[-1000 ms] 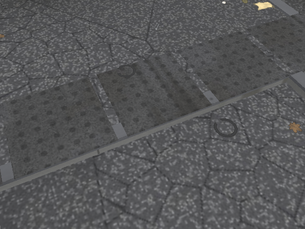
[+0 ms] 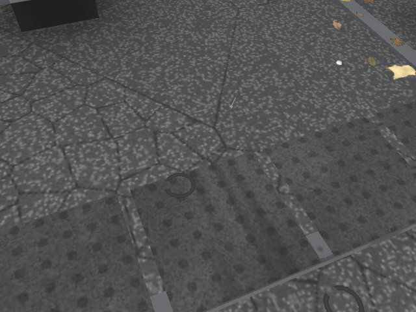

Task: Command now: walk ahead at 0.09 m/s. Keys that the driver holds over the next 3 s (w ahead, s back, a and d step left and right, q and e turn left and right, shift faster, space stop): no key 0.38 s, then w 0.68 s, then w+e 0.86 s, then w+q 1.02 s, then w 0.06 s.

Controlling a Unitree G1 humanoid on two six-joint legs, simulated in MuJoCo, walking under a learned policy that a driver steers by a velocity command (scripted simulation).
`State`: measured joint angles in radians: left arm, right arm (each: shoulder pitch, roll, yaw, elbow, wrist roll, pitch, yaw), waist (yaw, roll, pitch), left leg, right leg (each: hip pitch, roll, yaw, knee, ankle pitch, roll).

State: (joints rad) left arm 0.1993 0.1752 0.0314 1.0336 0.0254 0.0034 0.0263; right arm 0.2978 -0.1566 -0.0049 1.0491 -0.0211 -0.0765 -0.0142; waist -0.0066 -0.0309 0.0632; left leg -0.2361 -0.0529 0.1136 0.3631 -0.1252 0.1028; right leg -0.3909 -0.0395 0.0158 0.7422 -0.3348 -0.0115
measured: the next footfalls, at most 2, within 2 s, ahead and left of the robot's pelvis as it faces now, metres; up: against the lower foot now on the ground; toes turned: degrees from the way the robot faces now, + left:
right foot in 0.10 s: +0.07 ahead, -0.14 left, +0.00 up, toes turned -1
right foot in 1.04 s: +0.38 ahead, -0.10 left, +0.00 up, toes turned -6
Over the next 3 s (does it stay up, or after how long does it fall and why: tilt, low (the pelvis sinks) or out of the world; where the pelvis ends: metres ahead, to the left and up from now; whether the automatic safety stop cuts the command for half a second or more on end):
stays up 1.25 -0.25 0.05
